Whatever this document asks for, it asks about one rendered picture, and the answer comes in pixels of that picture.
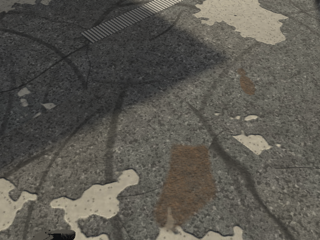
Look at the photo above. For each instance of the robot left hand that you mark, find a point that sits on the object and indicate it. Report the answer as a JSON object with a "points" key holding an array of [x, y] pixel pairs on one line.
{"points": [[63, 234]]}

